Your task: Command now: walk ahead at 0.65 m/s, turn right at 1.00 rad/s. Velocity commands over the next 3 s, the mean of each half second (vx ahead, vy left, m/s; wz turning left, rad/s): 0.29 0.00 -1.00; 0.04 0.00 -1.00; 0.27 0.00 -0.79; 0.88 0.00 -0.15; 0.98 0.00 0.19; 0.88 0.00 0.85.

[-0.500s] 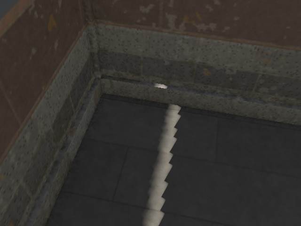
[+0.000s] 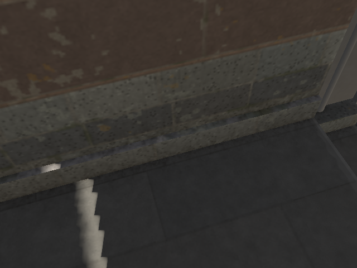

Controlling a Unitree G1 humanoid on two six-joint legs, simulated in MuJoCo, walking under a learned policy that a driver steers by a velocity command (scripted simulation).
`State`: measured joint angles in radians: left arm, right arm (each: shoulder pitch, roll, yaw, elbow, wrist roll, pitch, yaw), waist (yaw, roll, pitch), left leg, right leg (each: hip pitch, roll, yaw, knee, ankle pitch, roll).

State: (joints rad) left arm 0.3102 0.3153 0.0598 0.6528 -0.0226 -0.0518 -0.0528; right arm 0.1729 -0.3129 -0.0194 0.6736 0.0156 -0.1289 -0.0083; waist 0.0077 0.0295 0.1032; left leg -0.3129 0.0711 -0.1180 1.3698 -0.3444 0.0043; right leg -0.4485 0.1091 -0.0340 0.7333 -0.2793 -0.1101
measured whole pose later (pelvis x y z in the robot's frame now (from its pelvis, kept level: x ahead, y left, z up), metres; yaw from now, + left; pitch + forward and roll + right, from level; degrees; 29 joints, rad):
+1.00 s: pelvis +0.29 -0.02 +0.03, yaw -59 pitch +4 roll +3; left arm 0.17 0.35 0.08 0.63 -0.03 0.05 0.03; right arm 0.08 -0.35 -0.06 0.69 0.00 -0.01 -0.01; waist 0.02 0.01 0.07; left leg -0.45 -0.07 -0.13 0.72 -0.31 -0.09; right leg -0.31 0.12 0.28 0.51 -0.23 -0.05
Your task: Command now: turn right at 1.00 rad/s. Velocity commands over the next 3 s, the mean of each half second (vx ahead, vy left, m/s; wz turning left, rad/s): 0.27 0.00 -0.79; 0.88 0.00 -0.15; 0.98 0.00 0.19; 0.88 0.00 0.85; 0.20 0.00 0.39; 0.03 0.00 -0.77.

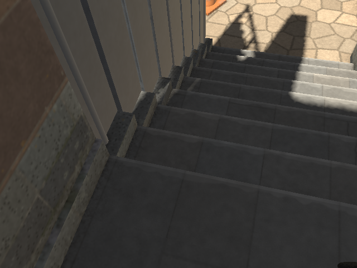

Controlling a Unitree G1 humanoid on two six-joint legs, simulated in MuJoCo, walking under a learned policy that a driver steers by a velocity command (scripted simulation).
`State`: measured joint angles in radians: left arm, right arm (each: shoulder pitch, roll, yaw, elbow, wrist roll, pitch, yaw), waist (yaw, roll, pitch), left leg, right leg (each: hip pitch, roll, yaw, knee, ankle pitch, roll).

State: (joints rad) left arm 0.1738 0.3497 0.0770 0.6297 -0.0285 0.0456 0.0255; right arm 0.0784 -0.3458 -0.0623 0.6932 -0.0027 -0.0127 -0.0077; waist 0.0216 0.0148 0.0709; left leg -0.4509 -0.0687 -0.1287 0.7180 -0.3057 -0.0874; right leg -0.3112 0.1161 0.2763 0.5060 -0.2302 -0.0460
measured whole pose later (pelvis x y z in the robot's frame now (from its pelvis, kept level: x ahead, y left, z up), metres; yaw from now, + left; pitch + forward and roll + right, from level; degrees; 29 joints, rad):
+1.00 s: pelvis +0.40 -0.27 -0.04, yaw -26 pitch +0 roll +1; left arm 0.58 0.25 0.03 0.88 0.01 -0.07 0.02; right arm 0.03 -0.27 -0.02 0.65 0.02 -0.11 0.07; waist 0.05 0.01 0.02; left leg -0.64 -0.03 0.07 0.75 0.09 0.09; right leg 0.26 0.00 -0.03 0.36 -0.51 -0.05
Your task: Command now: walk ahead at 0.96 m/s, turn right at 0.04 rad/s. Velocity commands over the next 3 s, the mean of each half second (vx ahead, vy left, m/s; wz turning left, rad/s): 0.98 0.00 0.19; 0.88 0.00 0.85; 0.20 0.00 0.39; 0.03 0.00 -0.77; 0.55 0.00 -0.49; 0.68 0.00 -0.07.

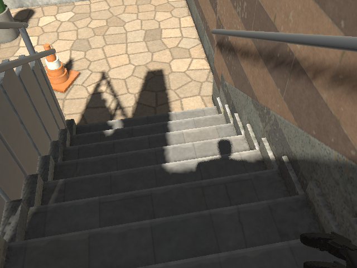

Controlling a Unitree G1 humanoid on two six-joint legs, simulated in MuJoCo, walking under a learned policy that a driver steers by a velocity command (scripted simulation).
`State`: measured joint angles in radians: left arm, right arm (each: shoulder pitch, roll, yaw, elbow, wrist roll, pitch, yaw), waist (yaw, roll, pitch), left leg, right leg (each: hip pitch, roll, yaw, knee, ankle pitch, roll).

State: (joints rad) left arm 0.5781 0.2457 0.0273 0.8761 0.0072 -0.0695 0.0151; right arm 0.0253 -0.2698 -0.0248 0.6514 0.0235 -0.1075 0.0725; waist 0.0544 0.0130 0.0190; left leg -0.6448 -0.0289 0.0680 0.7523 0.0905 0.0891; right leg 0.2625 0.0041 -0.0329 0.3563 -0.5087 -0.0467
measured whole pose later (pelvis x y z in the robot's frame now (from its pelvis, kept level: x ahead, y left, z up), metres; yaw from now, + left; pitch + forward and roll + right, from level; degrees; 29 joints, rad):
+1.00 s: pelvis +0.81 +0.00 -0.36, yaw +35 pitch +2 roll +2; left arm 0.06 0.21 0.06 0.72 0.00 -0.16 0.04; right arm 0.48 -0.19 -0.06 0.85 0.01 -0.01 -0.05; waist -0.05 0.01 0.00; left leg -0.38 -0.24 -0.10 0.92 -0.55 0.13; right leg -0.72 -0.04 0.20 1.11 -0.11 0.06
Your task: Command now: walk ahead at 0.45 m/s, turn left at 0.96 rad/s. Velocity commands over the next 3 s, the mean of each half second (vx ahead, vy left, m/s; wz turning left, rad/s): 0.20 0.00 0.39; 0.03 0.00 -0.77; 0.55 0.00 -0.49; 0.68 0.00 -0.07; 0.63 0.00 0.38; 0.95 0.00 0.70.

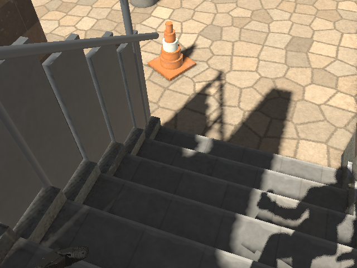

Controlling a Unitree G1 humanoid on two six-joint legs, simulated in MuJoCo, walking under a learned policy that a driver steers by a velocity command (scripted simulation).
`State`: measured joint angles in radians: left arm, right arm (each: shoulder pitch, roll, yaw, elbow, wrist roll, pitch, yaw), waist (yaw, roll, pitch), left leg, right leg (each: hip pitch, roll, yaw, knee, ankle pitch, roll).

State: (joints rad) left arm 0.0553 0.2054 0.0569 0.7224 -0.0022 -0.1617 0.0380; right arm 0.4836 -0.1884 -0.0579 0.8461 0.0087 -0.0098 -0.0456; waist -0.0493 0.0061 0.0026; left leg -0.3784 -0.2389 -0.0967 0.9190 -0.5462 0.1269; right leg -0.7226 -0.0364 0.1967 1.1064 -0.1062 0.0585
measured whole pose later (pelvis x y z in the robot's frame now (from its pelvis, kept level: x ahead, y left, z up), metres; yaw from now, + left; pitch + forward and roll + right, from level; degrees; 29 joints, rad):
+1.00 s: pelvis +0.18 -0.06 -0.15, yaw -18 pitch +0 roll +1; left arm 0.23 0.28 0.05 0.53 -0.04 0.12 0.00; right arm 0.17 -0.33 -0.07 0.71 0.01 0.07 -0.04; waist 0.01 0.04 -0.01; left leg -0.42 0.20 0.19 0.77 -0.33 -0.04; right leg -0.36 0.01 -0.05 0.79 -0.40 -0.04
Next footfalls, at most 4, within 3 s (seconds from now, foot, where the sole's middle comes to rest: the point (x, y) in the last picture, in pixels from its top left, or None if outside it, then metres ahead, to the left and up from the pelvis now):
0.12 right None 0.23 -0.16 -0.89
0.58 left None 0.31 0.09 -0.89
1.00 right None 0.19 -0.16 -0.89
1.64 left None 0.57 -0.06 -1.06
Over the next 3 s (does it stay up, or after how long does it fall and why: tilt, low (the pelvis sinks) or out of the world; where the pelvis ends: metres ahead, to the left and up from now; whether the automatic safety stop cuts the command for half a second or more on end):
stays up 1.37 -0.36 -0.83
